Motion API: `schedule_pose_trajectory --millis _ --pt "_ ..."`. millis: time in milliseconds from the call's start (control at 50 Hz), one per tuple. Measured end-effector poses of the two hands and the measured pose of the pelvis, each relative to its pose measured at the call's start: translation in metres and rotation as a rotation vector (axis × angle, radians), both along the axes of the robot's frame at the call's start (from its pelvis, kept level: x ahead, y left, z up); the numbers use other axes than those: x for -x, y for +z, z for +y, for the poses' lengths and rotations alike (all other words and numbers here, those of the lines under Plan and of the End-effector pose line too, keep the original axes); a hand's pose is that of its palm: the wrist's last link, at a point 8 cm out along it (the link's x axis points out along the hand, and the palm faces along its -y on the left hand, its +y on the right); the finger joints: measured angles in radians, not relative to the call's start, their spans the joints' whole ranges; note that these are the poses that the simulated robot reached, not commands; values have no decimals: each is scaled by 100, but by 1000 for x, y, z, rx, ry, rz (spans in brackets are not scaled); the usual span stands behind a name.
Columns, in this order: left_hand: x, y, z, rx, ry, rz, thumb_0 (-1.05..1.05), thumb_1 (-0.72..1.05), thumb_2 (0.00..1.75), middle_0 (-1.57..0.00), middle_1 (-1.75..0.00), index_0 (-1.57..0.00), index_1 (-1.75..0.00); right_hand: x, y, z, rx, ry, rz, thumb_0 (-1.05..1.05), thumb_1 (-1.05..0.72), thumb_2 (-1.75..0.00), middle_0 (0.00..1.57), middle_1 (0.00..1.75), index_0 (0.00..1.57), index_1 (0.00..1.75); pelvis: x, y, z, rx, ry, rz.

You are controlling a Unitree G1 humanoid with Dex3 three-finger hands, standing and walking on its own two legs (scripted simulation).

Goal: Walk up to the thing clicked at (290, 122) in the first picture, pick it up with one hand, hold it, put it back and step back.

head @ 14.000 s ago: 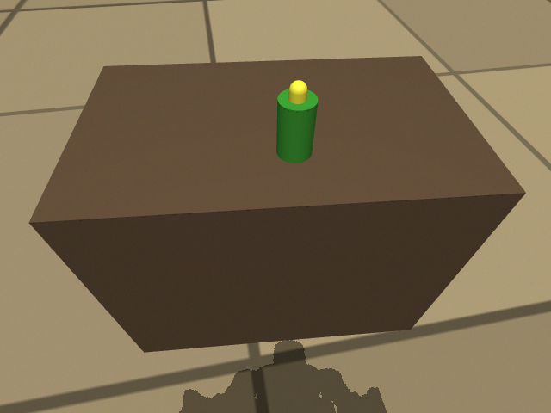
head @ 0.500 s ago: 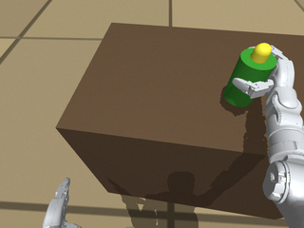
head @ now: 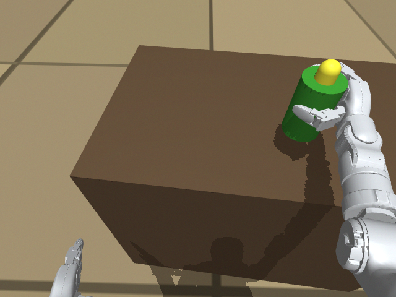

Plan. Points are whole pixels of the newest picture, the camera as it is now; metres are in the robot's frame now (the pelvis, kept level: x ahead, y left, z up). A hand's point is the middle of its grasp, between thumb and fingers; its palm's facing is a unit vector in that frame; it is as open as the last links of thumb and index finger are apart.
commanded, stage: lift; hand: right
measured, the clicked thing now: (314, 99) +0.46 -0.18 +0.16
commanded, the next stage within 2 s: hold in 1.04 s
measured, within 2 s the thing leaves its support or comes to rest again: neither
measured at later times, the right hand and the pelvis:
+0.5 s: hand (338, 96) +0.38 -0.17 +0.23, palm faces +0.11 +0.99 -0.02, open 11.0 cm; pelvis -0.01 +0.01 +0.01, yaw -1 degrees
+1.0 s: hand (356, 91) +0.35 -0.17 +0.27, palm faces +0.13 +0.99 -0.02, open 11.0 cm; pelvis -0.01 +0.01 +0.01, yaw -2 degrees
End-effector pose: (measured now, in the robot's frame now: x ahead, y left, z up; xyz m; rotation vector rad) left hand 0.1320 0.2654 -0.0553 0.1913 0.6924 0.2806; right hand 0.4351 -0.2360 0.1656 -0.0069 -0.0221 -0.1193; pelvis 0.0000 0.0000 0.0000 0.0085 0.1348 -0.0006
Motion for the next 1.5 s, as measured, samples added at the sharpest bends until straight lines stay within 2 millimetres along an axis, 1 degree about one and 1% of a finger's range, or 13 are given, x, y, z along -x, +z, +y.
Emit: schedule_pose_trajectory --millis 40,280,500,680,800,940,1100,1500 --pt "-2 -1 -2 7 -4 1 -1 -53 5 -5 -5 -6 -5 5 4 1 3 3 -4 -1 53 -111 65 103 66 105 -1 1 0 0 -1 -9" --pt "-11 -4 -9 56 -24 -28 -1 -53 5 -5 -5 -5 -4 41 53 6 23 6 -66 -1 53 -112 65 103 66 104 0 7 2 8 -10 -74" --pt "-11 -1 -3 63 -48 -49 -1 -53 5 -4 -5 -5 -4 78 69 14 21 9 -49 -1 53 -112 65 102 67 104 9 10 7 16 -21 -124" --pt "-10 -2 -2 74 -59 -62 -1 -52 4 -4 -4 -5 -3 100 88 18 27 2 -70 -1 54 -113 65 102 67 103 13 12 10 17 -26 -151" --pt "-13 -3 -6 90 -74 -73 -1 -52 4 -4 -4 -5 -3 109 98 18 33 -1 -64 -1 54 -113 66 102 67 103 13 13 12 18 -30 -160" --pt "-17 -1 -4 90 -83 -93 -1 -52 4 -4 -4 -5 -3 115 105 19 28 -6 -50 -1 54 -113 66 102 67 103 12 14 13 20 -36 -168" --pt "-22 1 0 79 -84 -100 -1 -52 3 -4 -4 -5 -3 119 111 18 23 -9 -58 -1 54 -113 66 102 67 103 10 15 13 20 -41 -169" --pt "-30 -2 -7 105 -87 -105 -1 -53 4 -4 -4 -5 -3 129 126 12 37 0 -66 -1 54 -113 65 102 67 103 5 16 9 18 -44 -173"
